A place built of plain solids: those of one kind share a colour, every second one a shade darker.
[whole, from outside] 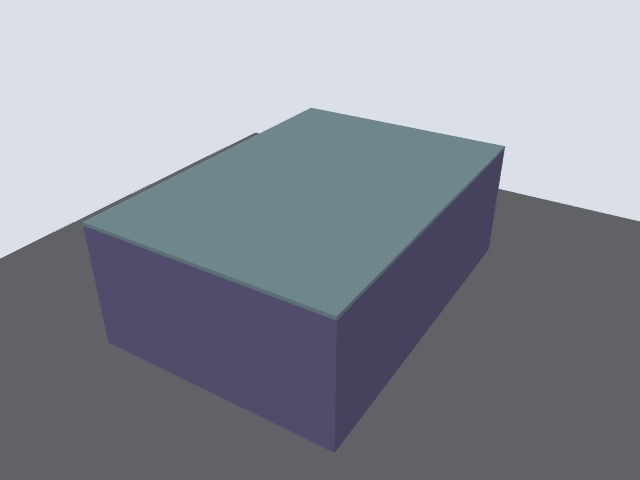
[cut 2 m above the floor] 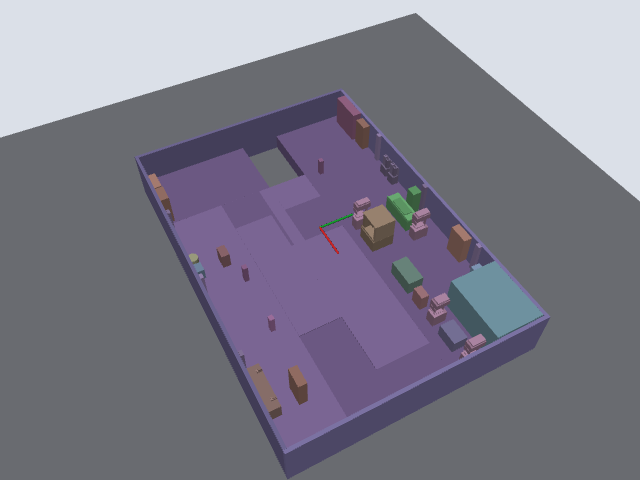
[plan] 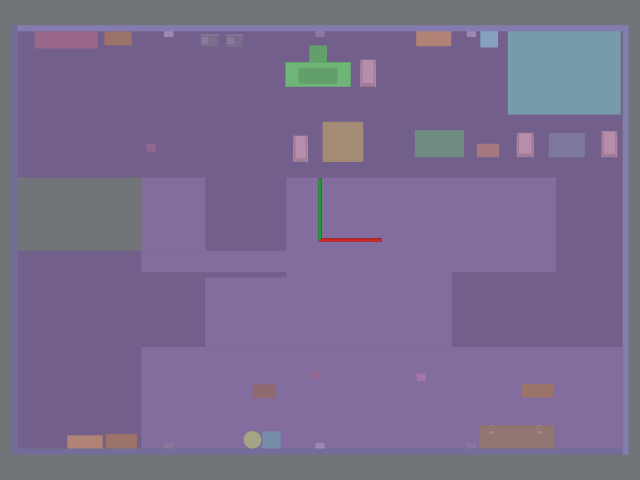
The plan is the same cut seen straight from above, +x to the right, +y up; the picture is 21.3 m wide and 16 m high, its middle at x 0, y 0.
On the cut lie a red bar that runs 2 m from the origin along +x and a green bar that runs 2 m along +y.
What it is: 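A machine and fitters' shop under lamps; one hall, a truck gangway, bays of machines, benches and stores, erecting floors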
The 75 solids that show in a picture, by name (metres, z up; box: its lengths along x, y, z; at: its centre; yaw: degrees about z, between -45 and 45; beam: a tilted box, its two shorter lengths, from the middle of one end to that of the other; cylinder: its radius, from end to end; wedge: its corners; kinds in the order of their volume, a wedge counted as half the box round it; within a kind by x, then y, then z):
{
 "floor_1": {"box": [4.13, 6.6, 1.01], "at": [-8.02, -3.65, 0.46]},
 "floor_2": {"box": [2.13, 13.91, 1.01], "at": [-4.89, 0.0, 0.46]},
 "floor_3": {"box": [14.5, 0.02, 1.01], "at": [-2.84, -3.55, 0.46]},
 "floor_4": {"box": [2.73, 2.32, 1.01], "at": [-2.47, -2.4, 0.46]},
 "floor_5": {"box": [2.71, 8.2, 1.01], "at": [-2.47, 2.85, 0.46]},
 "floor_6": {"box": [20.18, 3.39, 1.01], "at": [0.0, -5.26, 0.46]},
 "floor_7": {"box": [20.18, 0.72, 1.01], "at": [0.0, -0.71, 0.46]},
 "floor_8": {"box": [20.18, 4.87, 1.01], "at": [0.0, 4.52, 0.46]},
 "floor_9": {"box": [5.53, 13.91, 1.01], "at": [1.65, 0.0, 0.46]},
 "floor_10": {"box": [16.05, 2.44, 1.01], "at": [2.06, 0.86, 0.46]},
 "floor_11": {"box": [3.49, 2.51, 0.97], "at": [6.14, -2.32, 0.43]},
 "floor_12": {"box": [3.47, 8.03, 1.01], "at": [6.14, 2.94, 0.46]},
 "floor_13": {"box": [2.21, 13.91, 1.01], "at": [8.98, 0.0, 0.46]},
 "wall_1": {"box": [0.2, 14.31, 7.29], "at": [-10.19, 0.0, 3.6]},
 "wall_2": {"box": [20.18, 0.2, 7.29], "at": [0.0, -7.05, 3.6]},
 "wall_3": {"box": [20.18, 0.2, 7.29], "at": [0.0, 7.06, 3.6]},
 "wall_4": {"box": [0.2, 14.31, 7.29], "at": [10.19, 0.0, 3.6]},
 "roof_1": {"box": [20.58, 14.31, 0.2], "at": [0.0, 0.0, 7.34]},
 "cabin_1": {"box": [3.77, 2.77, 2.44], "at": [8.14, 5.57, 2.18]},
 "cabinet_1": {"box": [1.19, 0.44, 1.93], "at": [-7.83, -6.73, 1.93]},
 "cabinet_2": {"box": [0.91, 0.47, 1.78], "at": [-6.73, 6.72, 1.85]},
 "cabinet_3": {"box": [1.05, 0.49, 1.94], "at": [-6.62, -6.71, 1.94]},
 "cabinet_4": {"box": [1.17, 0.5, 1.85], "at": [3.79, 6.71, 1.89]},
 "cabinet_5": {"box": [1.05, 0.46, 1.82], "at": [7.24, -5.03, 1.87]},
 "press_1": {"box": [0.2, 1.24, 1.16], "at": [0.18, 3.32, 2.33]},
 "press_2": {"box": [1.36, 0.03, 0.14], "at": [0.76, 2.62, 1.89]},
 "press_3": {"box": [1.16, 0.76, 0.08], "at": [0.76, 3.02, 1.78]},
 "press_4": {"box": [1.36, 1.34, 0.78], "at": [0.76, 3.27, 1.35]},
 "press_5": {"box": [1.36, 1.29, 0.6], "at": [0.76, 3.3, 3.21]},
 "press_6": {"box": [0.2, 1.24, 1.16], "at": [1.35, 3.32, 2.33]},
 "shelving_1": {"box": [2.11, 0.58, 2.03], "at": [-8.46, 6.67, 1.98]},
 "pier_1": {"box": [0.32, 0.19, 6.28], "at": [-5.04, -6.86, 4.1]},
 "pier_2": {"box": [0.32, 0.19, 6.28], "at": [-5.04, 6.86, 4.1]},
 "pier_3": {"box": [0.32, 0.19, 6.28], "at": [0.0, -6.86, 4.1]},
 "pier_4": {"box": [0.32, 0.19, 6.28], "at": [0.0, 6.86, 4.1]},
 "pier_5": {"box": [0.32, 0.19, 6.28], "at": [5.04, -6.86, 4.1]},
 "pier_6": {"box": [0.32, 0.19, 6.28], "at": [5.04, 6.86, 4.1]},
 "grinder_1": {"box": [2.18, 0.03, 0.1], "at": [-0.06, 5.12, 1.9]},
 "grinder_2": {"box": [1.3, 0.53, 0.06], "at": [-0.06, 5.48, 1.88]},
 "grinder_3": {"box": [2.18, 0.8, 0.12], "at": [-0.06, 5.51, 1.79]},
 "grinder_4": {"box": [2.18, 0.82, 0.76], "at": [-0.06, 5.52, 1.34]},
 "grinder_5": {"box": [0.6, 0.55, 1.89], "at": [-0.06, 6.21, 1.91]},
 "drill_1": {"box": [0.39, 0.57, 0.05], "at": [-0.65, 2.92, 1.97]},
 "drill_2": {"box": [0.49, 0.69, 0.06], "at": [-0.65, 2.94, 1.73]},
 "drill_3": {"box": [0.49, 0.89, 0.74], "at": [-0.65, 3.04, 1.33]},
 "drill_4": {"box": [0.45, 0.87, 0.34], "at": [-0.65, 3.06, 2.69]},
 "drill_5": {"box": [0.35, 0.75, 0.1], "at": [-0.65, 3.1, 2.91]},
 "drill_6": {"box": [0.42, 0.59, 0.05], "at": [1.6, 5.44, 1.97]},
 "drill_7": {"box": [0.52, 0.71, 0.06], "at": [1.6, 5.46, 1.73]},
 "drill_8": {"box": [0.52, 0.91, 0.74], "at": [1.6, 5.56, 1.33]},
 "drill_9": {"box": [0.48, 0.89, 0.34], "at": [1.6, 5.57, 2.64]},
 "drill_10": {"box": [0.38, 0.77, 0.1], "at": [1.6, 5.61, 2.86]},
 "drill_11": {"box": [0.56, 0.62, 0.06], "at": [6.84, 3.06, 1.73]},
 "drill_12": {"box": [0.56, 0.82, 0.74], "at": [6.84, 3.16, 1.33]},
 "drill_13": {"box": [0.52, 0.8, 0.34], "at": [6.84, 3.17, 2.56]},
 "drill_14": {"box": [0.42, 0.68, 0.1], "at": [6.84, 3.21, 2.78]},
 "drill_15": {"box": [0.48, 0.86, 0.34], "at": [9.65, 3.21, 2.71]},
 "drill_16": {"box": [0.38, 0.74, 0.1], "at": [9.65, 3.25, 2.93]},
 "bench_1": {"box": [2.51, 0.78, 0.9], "at": [6.56, -6.56, 1.41]},
 "plate_1": {"box": [1.64, 0.91, 0.88], "at": [3.98, 3.21, 1.41]},
 "swarfbin_1": {"box": [1.22, 0.82, 0.8], "at": [8.23, 3.16, 1.36]},
 "trolley_1": {"box": [0.77, 0.47, 0.94], "at": [-1.86, -5.04, 1.44]},
 "trolley_2": {"box": [0.75, 0.46, 1.02], "at": [5.59, 2.98, 1.47]},
 "binsmall_1": {"box": [0.61, 0.58, 0.71], "at": [-1.62, -6.66, 1.32]},
 "binsmall_2": {"box": [0.6, 0.54, 0.76], "at": [5.64, 6.68, 1.35]},
 "gastrolley_1": {"box": [0.22, 0.22, 0.72], "at": [-3.83, 6.65, 1.94]},
 "gastrolley_2": {"box": [0.61, 0.4, 0.62], "at": [-3.69, 6.65, 1.27]},
 "gastrolley_3": {"box": [0.22, 0.22, 0.64], "at": [-3.55, 6.65, 1.9]},
 "gastrolley_4": {"box": [0.22, 0.22, 0.74], "at": [-2.99, 6.64, 1.96]},
 "gastrolley_5": {"box": [0.58, 0.42, 0.62], "at": [-2.85, 6.64, 1.27]},
 "gastrolley_6": {"box": [0.22, 0.22, 0.66], "at": [-2.72, 6.64, 1.92]},
 "pendant_1": {"box": [0.3, 0.26, 1.07], "at": [-5.64, 3.08, 1.5]},
 "pendant_2": {"box": [0.3, 0.26, 1.12], "at": [-0.16, -4.48, 1.52]},
 "pendant_3": {"box": [0.3, 0.26, 1.06], "at": [3.37, -4.58, 1.49]},
 "drum_1": {"cylinder": 0.29, "from": [-2.25, -6.66, 0.96], "to": [-2.25, -6.66, 1.84]}
}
